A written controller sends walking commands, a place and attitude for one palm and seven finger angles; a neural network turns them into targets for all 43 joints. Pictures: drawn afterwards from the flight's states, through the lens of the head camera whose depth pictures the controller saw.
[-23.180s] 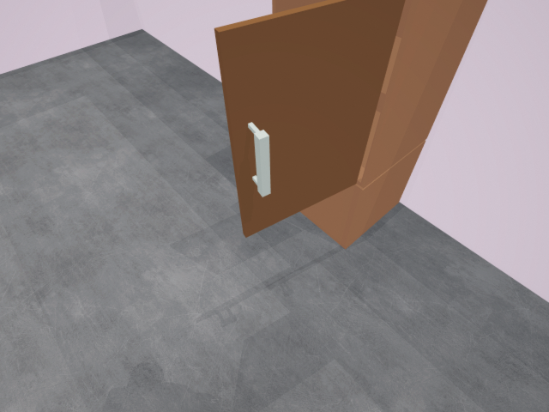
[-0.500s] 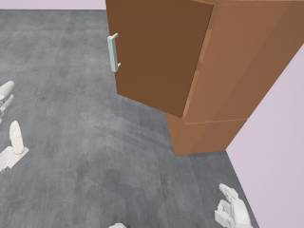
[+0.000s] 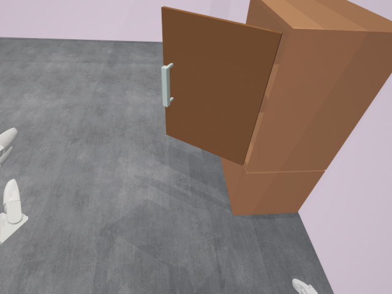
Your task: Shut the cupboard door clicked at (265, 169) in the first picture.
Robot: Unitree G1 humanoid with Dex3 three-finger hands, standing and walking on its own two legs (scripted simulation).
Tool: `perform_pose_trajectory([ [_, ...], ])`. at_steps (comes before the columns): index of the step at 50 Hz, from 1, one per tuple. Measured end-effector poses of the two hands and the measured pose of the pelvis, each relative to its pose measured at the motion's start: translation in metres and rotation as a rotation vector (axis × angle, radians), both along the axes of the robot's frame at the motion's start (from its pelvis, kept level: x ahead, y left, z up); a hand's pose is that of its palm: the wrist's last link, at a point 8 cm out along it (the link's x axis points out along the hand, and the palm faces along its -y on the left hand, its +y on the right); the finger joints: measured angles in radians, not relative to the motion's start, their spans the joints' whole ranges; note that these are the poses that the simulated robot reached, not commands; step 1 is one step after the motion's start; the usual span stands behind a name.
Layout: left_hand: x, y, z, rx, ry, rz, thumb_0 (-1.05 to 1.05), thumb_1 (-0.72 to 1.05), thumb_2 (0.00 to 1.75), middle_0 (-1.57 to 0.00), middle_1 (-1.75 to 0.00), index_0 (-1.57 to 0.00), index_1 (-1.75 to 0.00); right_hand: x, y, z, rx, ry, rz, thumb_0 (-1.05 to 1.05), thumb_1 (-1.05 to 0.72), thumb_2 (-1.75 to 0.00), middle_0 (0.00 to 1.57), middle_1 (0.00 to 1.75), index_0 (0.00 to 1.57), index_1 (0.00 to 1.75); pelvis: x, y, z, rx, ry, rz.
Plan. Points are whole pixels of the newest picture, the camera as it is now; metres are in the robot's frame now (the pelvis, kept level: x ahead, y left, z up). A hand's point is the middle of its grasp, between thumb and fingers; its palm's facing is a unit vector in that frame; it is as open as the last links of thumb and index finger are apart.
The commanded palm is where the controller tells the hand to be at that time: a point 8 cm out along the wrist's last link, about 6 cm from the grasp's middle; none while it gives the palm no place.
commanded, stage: stop stepping back and stand still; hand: left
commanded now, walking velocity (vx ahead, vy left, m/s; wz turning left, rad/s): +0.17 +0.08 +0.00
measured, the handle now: (168, 85) +0.91 +0.16 -0.03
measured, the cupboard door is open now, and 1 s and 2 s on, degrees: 57 57 57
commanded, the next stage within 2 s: let the arm hang, fingers relaxed in 0.24 s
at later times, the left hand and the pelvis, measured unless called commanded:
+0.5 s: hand (93, 254) +0.21 +0.23 -0.04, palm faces +0.00 -0.91 -0.41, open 7.4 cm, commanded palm none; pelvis +0.00 +0.01 -0.01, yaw +0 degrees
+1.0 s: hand out of the picture -0.04 +0.22 -0.16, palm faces +0.02 -0.96 -0.26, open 7.4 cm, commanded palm none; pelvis -0.02 +0.01 +0.01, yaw +0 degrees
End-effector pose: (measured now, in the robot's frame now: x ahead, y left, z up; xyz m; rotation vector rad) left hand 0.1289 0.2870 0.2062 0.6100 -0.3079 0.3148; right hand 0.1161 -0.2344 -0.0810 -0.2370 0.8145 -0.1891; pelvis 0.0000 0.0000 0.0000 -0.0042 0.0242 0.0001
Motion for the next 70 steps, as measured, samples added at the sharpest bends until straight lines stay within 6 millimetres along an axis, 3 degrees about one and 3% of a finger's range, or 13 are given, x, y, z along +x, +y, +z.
perform_pose_trajectory([
  [3, -0.002, 0.027, -0.001, -0.009, -0.083, 0.106, 0.01, 0.88, 0.90, -0.22, -0.30, -0.22, -0.31, 0.010, 0.005, -0.009, -0.021, -0.025, 0.015, 0.01, -0.91, -0.90, 0.20, 0.30, 0.21, 0.30, 0.006, 0.011, -0.008, -0.019, 0.010, 0.015],
  [8, 0.025, 0.059, -0.030, -0.151, -0.048, 0.262, 0.01, 0.88, 0.90, -0.21, -0.30, -0.21, -0.30, 0.024, 0.020, -0.010, 0.017, -0.060, 0.027, 0.01, -0.91, -0.90, 0.20, 0.30, 0.21, 0.30, 0.003, 0.015, -0.007, 0.019, -0.021, -0.001],
  [12, 0.051, 0.033, -0.047, -0.215, 0.040, 0.187, 0.02, 0.89, 0.90, -0.20, -0.30, -0.20, -0.30, 0.031, 0.027, -0.003, 0.053, -0.081, 0.047, 0.01, -0.91, -0.90, 0.20, 0.30, 0.21, 0.30, 0.005, 0.009, -0.002, 0.014, -0.019, -0.009],
  [18, 0.065, -0.014, -0.039, -0.126, 0.070, -0.049, 0.02, 0.89, 0.90, -0.21, -0.30, -0.21, -0.30, 0.037, 0.012, 0.005, 0.057, -0.082, 0.035, 0.01, -0.91, -0.90, 0.20, 0.30, 0.21, 0.30, 0.009, 0.000, 0.000, -0.008, 0.011, -0.007],
  [20, 0.078, -0.013, -0.073, -0.128, 0.232, -0.070, 0.01, 0.89, 0.90, -0.21, -0.30, -0.21, -0.30, 0.038, 0.002, -0.005, 0.056, -0.043, 0.057, 0.01, -0.90, -0.90, 0.20, 0.30, 0.21, 0.30, 0.008, 0.003, -0.002, -0.008, 0.016, 0.002],
  [24, 0.075, -0.012, -0.185, -0.260, 0.715, 0.015, 0.01, 0.89, 0.90, -0.20, -0.30, -0.20, -0.30, 0.031, -0.020, -0.027, 0.040, 0.039, 0.039, 0.01, -0.91, -0.90, 0.20, 0.30, 0.21, 0.30, 0.004, 0.011, -0.008, -0.001, 0.015, 0.002],
  [29, 0.008, -0.037, -0.291, -0.421, 1.162, 0.091, 0.01, 0.90, 0.90, -0.20, -0.30, -0.20, -0.30, -0.005, -0.035, -0.033, -0.008, 0.170, 0.015, 0.01, -0.91, -0.90, 0.20, 0.30, 0.20, 0.30, -0.005, 0.008, -0.008, 0.019, -0.014, 0.008],
  [34, -0.075, -0.062, -0.342, -0.577, 1.419, 0.171, 0.02, 0.91, 0.90, -0.20, -0.30, -0.20, -0.30, -0.055, -0.039, -0.031, -0.046, 0.355, 0.000, 0.01, -0.91, -0.90, 0.20, 0.30, 0.20, 0.30, -0.012, 0.000, -0.003, 0.011, -0.035, 0.017],
  [40, -0.142, -0.048, -0.350, -0.620, 1.557, 0.311, 0.01, 0.94, 0.90, -0.21, -0.30, -0.21, -0.30, -0.096, -0.028, -0.036, -0.025, 0.491, -0.027, 0.01, -0.91, -0.90, 0.20, 0.30, 0.20, 0.30, -0.016, -0.002, 0.003, -0.009, -0.043, 0.022],
  [46, -0.172, -0.030, -0.339, -0.594, 1.614, 0.396, 0.01, 0.92, 0.90, -0.20, -0.30, -0.20, -0.30, -0.112, -0.008, -0.048, 0.041, 0.513, -0.047, 0.01, -0.91, -0.90, 0.20, 0.30, 0.20, 0.30, -0.018, 0.005, 0.006, -0.013, -0.054, 0.012],
  [54, -0.162, -0.019, -0.333, -0.568, 1.583, 0.403, 0.01, 0.91, 0.90, -0.20, -0.29, -0.20, -0.30, -0.123, 0.015, -0.057, 0.101, 0.516, -0.062, 0.01, -0.91, -0.90, 0.20, 0.30, 0.20, 0.30, -0.019, 0.013, 0.008, -0.007, -0.060, 0.000],
  [63, -0.135, -0.031, -0.339, -0.592, 1.548, 0.327, 0.01, 0.90, 0.90, -0.20, -0.29, -0.20, -0.30, -0.137, 0.024, -0.055, 0.103, 0.545, -0.094, 0.01, -0.91, -0.90, 0.20, 0.30, 0.20, 0.30, -0.018, 0.019, 0.008, -0.002, -0.057, -0.007],
  [70, -0.129, -0.039, -0.344, -0.612, 1.560, 0.296, 0.01, 0.90, 0.90, -0.20, -0.29, -0.20, -0.30, -0.143, 0.024, -0.052, 0.090, 0.567, -0.113, 0.01, -0.91, -0.90, 0.20, 0.30, 0.20, 0.30, -0.015, 0.023, 0.009, -0.002, -0.052, -0.008],
])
